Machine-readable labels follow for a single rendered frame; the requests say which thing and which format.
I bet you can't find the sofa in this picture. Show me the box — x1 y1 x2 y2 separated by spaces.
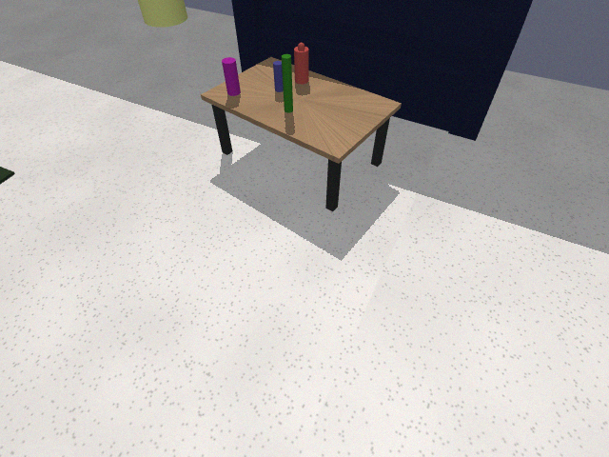
231 0 533 141

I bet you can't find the coffee table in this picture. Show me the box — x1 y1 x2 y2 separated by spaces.
201 57 402 211

